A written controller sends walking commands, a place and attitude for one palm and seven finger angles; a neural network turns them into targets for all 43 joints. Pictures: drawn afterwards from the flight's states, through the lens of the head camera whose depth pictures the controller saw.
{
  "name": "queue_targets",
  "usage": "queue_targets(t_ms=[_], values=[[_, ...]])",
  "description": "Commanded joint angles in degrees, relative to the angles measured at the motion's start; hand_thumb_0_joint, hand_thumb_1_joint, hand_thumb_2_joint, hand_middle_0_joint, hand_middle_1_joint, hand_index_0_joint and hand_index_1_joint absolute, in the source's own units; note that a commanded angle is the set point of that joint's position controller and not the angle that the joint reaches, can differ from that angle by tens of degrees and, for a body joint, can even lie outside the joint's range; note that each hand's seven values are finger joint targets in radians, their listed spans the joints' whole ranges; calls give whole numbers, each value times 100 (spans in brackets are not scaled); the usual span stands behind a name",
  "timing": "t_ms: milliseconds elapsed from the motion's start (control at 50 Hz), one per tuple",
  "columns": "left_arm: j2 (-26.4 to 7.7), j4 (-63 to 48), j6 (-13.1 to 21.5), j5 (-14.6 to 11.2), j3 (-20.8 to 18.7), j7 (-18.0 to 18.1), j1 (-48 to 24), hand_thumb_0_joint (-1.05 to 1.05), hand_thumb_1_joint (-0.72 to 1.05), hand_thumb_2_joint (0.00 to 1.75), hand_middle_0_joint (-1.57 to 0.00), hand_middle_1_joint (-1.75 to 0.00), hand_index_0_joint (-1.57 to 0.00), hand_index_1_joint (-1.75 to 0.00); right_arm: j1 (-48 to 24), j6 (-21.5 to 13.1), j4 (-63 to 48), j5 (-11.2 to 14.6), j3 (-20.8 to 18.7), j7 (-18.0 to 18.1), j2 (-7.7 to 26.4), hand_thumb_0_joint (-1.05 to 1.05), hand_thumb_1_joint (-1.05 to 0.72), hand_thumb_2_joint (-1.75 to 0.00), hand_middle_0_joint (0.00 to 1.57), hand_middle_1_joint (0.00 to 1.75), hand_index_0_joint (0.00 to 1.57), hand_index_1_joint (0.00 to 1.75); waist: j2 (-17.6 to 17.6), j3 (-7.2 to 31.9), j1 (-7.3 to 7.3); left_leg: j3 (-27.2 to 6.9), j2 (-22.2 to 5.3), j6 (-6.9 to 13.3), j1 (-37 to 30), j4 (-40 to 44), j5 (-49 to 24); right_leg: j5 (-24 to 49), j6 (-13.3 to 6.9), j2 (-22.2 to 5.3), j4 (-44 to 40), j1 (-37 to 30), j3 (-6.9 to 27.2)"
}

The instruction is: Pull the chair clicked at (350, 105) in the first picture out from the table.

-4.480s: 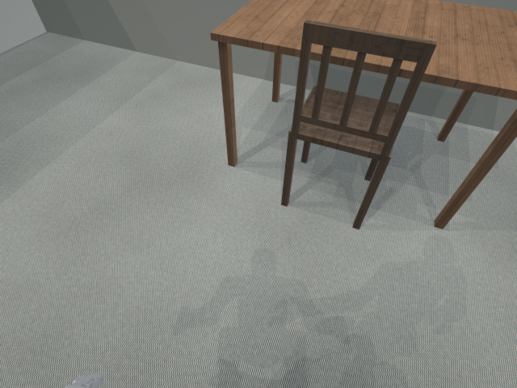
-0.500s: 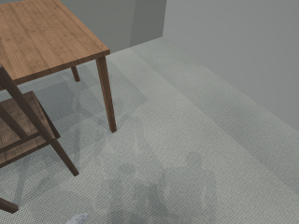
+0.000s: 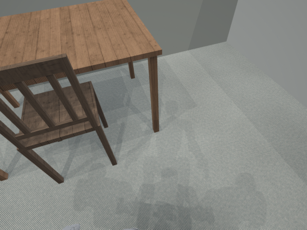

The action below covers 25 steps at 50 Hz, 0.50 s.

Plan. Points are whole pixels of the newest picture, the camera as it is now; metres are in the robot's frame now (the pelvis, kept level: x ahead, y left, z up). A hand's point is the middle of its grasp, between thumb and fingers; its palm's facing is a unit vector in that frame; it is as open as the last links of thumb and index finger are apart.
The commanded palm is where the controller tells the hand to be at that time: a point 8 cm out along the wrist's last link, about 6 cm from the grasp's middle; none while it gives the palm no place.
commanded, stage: turn to face it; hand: left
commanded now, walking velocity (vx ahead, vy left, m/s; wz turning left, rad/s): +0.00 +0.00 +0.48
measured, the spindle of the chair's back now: (37, 106) +0.57 +0.51 -0.07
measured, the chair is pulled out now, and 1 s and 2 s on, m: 0.00 0.00 0.00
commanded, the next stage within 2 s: take the last steps up to it in 0.32 s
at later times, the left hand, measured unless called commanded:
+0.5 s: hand out of the picture -0.08 +0.23 -0.18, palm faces +0.30 -0.93 -0.22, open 7.4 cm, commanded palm none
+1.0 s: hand out of the picture +0.11 +0.21 -0.15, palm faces +0.29 -0.94 -0.19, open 7.3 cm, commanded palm none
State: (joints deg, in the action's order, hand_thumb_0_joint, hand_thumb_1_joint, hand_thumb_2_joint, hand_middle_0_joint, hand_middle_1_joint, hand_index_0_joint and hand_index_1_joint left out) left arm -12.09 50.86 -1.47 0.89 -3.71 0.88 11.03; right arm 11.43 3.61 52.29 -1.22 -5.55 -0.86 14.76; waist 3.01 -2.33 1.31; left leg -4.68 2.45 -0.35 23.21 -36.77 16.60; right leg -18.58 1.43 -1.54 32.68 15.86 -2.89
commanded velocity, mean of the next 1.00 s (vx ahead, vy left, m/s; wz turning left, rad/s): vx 0.17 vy -0.02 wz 0.15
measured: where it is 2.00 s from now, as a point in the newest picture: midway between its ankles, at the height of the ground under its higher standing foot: outside the picture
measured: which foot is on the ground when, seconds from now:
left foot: up 0.00-0.38, down 0.40-0.92, up 0.94-1.00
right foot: down 0.00-0.42, up 0.44-0.88, down 0.90-1.00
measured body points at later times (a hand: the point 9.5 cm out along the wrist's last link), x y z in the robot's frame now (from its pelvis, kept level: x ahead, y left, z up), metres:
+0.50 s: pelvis -0.02 +0.03 +0.01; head +0.00 +0.07 +0.45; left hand -0.09 +0.28 -0.16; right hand +0.16 -0.17 -0.12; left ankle -0.06 +0.12 -0.73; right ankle -0.01 -0.12 -0.69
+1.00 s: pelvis +0.08 +0.02 +0.01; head +0.09 +0.00 +0.45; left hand +0.10 +0.26 -0.13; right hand +0.06 -0.22 -0.16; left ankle -0.04 +0.11 -0.67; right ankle +0.12 -0.06 -0.73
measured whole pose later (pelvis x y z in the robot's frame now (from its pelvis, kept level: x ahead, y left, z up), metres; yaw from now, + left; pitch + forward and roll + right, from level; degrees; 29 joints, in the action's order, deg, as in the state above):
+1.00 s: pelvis +0.08 +0.02 +0.01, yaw +17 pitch -1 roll +0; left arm -8.5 57.8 3.2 1.0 -2.2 -0.9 11.3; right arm 24.7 0.7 66.2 -1.4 -2.3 0.2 10.1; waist 2.0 -1.8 2.0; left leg 0.8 -1.4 2.3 15.3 -54.9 26.4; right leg -16.2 -3.0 -0.8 31.4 14.0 -7.8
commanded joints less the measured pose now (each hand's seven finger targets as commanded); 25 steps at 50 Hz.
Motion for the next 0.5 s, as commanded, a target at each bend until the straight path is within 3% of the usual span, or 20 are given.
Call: queue_targets(t_ms=[0,40,60,180,220,280,320,340,360,380,400,420,440,480], values=[[-1227,-490,149,21,-252,148,126,0,90,90,-20,-30,-20,-30,-281,-73,-663,-29,-164,8,540,0,-90,-90,20,30,20,30,-1563,200,-92,-79,-156,-99,1161,-2968,1239,358,-915,-2316,-1983,-198,2075],[-892,-523,211,16,-122,108,-205,0,90,90,-20,-30,-20,-30,-100,-45,-409,-42,-109,-65,472,0,-90,-90,20,30,20,30,-1009,-27,99,171,-338,-239,1114,-3411,500,1312,-757,-1694,-1575,-253,861],[-845,-487,233,19,-99,104,-78,0,90,90,-20,-30,-20,-30,-74,-42,-358,-34,-81,-77,412,0,-90,-90,20,30,20,30,-1145,36,44,270,-347,-291,1099,-3411,391,1706,-723,-1596,-1475,-411,592],[-1049,-141,204,76,-122,108,726,0,90,90,-20,-30,-20,-30,-730,-15,-429,4,57,-63,281,0,-90,-90,20,30,20,30,-1224,47,-366,624,-412,-357,710,-2123,809,2315,-909,-1807,-1374,-872,370],[-1126,-36,187,98,-139,94,851,0,90,90,-20,-30,-20,-30,-853,-35,-421,28,107,-55,204,0,-90,-90,20,30,20,30,-1367,95,-434,746,-367,-313,452,-1582,954,2596,-938,-1840,-1297,-944,294],[-1200,85,170,109,-179,90,941,0,90,90,-20,-30,-20,-30,-833,-110,-395,66,174,-21,143,0,-90,-90,20,30,20,30,-1616,391,-499,917,-289,-231,-1,-732,1057,3333,-939,-1858,-1012,-1221,206],[-1209,157,139,91,-194,90,803,0,90,90,-20,-30,-20,-30,-502,-166,-296,72,193,17,140,0,-90,-90,20,30,20,30,-1540,565,-315,1027,-228,-168,-609,251,559,3380,-740,-1783,-643,-1144,-10],[-1185,180,122,44,-198,83,721,0,90,90,-20,-30,-20,-30,-296,-200,-201,61,191,25,205,0,-90,-90,20,30,20,30,-1464,611,-186,1041,-245,-127,-1128,963,-89,3120,-514,-1640,-373,-919,-201],[-1029,157,97,-10,-175,66,722,0,90,90,-20,-30,-20,-30,-97,-258,-151,39,132,38,474,0,-90,-90,20,30,20,30,-893,766,-61,736,-598,15,-1926,1560,-938,2544,-227,-1456,235,-377,-415],[-694,7,72,-44,-128,27,814,0,90,90,-20,-30,-20,-30,78,-308,-168,-13,11,62,1054,0,-90,-90,20,30,20,30,788,939,7,-882,-1948,580,-2813,1583,-2854,357,177,-812,1265,1007,-719],[-556,-136,47,12,5,42,477,0,90,90,-20,-30,-20,-30,235,-237,-138,24,-14,81,1292,0,-90,-90,20,30,20,30,1156,720,138,-1101,-2581,1092,-2436,1659,-3883,-1702,230,-593,2014,1332,-416],[-548,-36,-24,19,-13,80,269,0,90,90,-20,-30,-20,-30,328,-286,5,-9,21,176,1093,0,-90,-90,20,30,20,30,1110,660,199,-1116,-2339,1121,-2207,1789,-3515,-1611,241,-530,2469,1381,42],[-585,65,-24,13,-33,44,168,0,90,90,-20,-30,-20,-30,185,-293,38,-21,70,224,984,0,-90,-90,20,30,20,30,1143,428,132,-1018,-2134,1108,-2041,1893,-2723,-1320,216,-505,2802,1548,163],[-554,305,32,43,-33,-60,331,0,90,90,-20,-30,-20,-30,-31,-372,29,-11,174,229,619,0,-90,-90,20,30,20,30,697,158,-39,-649,-1740,994,-1868,2115,-1776,-628,169,-462,3034,1553,134]])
